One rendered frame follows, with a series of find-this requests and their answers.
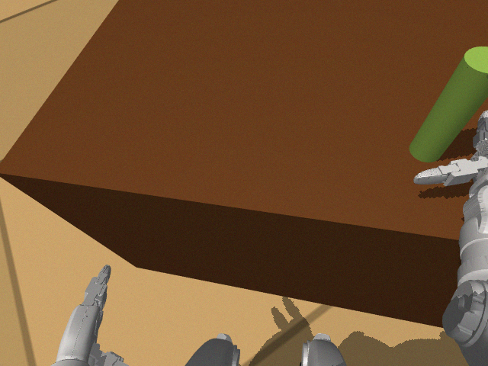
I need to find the right robot hand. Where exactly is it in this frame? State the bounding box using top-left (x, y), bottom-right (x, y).
top-left (413, 111), bottom-right (488, 186)

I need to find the left robot hand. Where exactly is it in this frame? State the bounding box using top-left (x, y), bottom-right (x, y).
top-left (56, 265), bottom-right (129, 366)

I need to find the can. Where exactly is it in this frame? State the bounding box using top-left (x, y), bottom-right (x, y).
top-left (409, 47), bottom-right (488, 162)

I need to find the right robot arm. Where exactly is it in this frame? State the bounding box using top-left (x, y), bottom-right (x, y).
top-left (442, 174), bottom-right (488, 366)

